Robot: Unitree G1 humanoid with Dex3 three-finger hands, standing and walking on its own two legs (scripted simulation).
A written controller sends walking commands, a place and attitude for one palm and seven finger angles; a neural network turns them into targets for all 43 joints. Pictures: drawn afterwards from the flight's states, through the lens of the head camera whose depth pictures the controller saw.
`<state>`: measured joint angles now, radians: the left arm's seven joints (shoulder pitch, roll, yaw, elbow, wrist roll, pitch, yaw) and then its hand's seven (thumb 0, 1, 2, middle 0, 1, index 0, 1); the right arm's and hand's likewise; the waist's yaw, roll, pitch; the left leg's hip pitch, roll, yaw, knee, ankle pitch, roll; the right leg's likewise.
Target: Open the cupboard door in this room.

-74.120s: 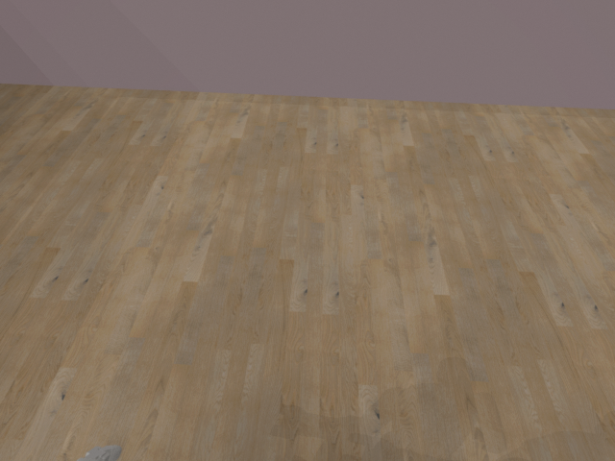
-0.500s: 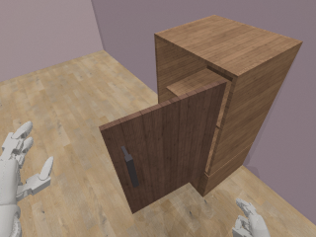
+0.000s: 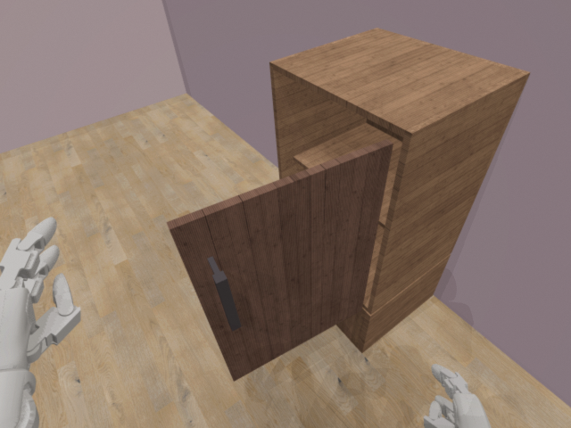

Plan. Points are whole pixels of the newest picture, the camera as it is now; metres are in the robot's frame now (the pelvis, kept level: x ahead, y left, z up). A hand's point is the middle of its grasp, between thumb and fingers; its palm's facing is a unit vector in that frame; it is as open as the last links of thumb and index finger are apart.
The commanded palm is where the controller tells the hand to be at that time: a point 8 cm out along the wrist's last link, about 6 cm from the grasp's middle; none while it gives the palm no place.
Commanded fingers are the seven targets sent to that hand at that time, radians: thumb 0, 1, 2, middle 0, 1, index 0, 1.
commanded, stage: step back with the hand held close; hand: left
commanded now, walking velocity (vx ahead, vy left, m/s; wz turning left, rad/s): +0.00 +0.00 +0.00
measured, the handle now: (224, 294) +0.35 +0.16 -0.05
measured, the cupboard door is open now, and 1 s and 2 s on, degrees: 83 83 83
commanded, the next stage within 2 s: stop stepping back and stand still in 1.34 s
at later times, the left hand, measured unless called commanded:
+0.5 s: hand (35, 335) +0.16 +0.28 +0.15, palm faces +0.34 -0.79 -0.51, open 7.5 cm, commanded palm +0.10 +0.33 +0.17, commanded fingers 0.00 0.90 0.90 -0.20 -0.30 -0.20 -0.30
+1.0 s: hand out of the picture +0.07 +0.32 +0.15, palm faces +0.44 -0.78 -0.45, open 7.5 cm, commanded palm +0.01 +0.37 +0.17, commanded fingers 0.00 0.90 0.90 -0.20 -0.30 -0.20 -0.30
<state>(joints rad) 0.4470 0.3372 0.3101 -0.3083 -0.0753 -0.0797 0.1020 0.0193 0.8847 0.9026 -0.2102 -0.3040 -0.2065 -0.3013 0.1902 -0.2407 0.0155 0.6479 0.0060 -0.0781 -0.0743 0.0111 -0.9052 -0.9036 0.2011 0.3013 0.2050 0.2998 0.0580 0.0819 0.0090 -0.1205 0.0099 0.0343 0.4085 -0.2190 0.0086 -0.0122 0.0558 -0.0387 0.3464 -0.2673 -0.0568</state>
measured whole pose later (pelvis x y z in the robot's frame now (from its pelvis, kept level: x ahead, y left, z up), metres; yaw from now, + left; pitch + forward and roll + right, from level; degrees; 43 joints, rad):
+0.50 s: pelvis -0.05 +0.03 +0.00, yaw -1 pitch +0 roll -1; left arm 0.57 0.43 0.38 -0.46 -0.06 -0.14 0.13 0.02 0.88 0.90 -0.21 -0.30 -0.21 -0.30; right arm 0.16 -0.24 -0.01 0.56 0.02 0.03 -0.09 0.01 -0.91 -0.90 0.20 0.30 0.20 0.30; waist 0.00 0.05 0.02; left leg -0.30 0.00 0.06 0.46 -0.16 0.05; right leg -0.20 0.04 -0.02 0.42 -0.21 -0.02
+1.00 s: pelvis -0.12 +0.06 -0.02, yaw +2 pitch -1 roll -4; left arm 0.54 0.41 0.39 -0.55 -0.03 -0.21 0.16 0.02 0.88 0.90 -0.21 -0.30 -0.21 -0.30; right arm 0.17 -0.22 0.00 0.62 0.00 -0.05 -0.08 0.01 -0.90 -0.90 0.20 0.30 0.21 0.30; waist 0.02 0.04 0.06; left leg -0.46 -0.01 0.03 0.58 -0.10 0.08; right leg -0.32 0.07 0.01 0.55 -0.23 0.01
